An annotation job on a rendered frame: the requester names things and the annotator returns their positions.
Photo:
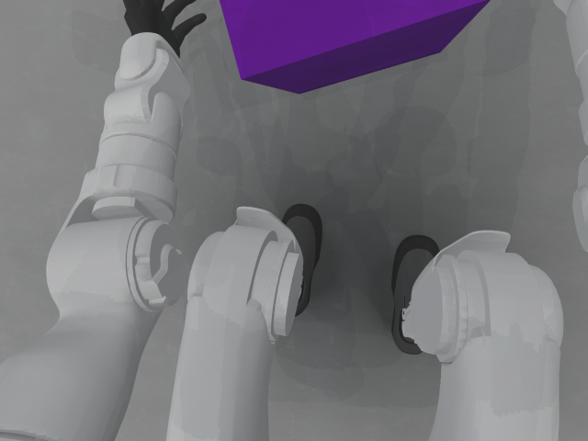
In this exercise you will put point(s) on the left robot forearm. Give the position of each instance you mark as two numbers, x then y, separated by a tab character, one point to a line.
138	148

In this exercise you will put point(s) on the robot left upper arm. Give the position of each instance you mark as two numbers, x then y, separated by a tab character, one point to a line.
110	280

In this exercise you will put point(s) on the robot right thigh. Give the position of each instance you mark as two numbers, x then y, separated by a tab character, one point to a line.
483	312

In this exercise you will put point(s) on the right robot shin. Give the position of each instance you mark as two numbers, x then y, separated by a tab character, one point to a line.
483	241

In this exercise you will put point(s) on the right robot forearm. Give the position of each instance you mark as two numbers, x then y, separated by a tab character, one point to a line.
576	12

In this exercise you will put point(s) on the carton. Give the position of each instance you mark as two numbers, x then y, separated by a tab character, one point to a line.
302	45

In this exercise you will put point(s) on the robot left hand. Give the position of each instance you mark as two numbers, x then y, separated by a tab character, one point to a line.
147	16

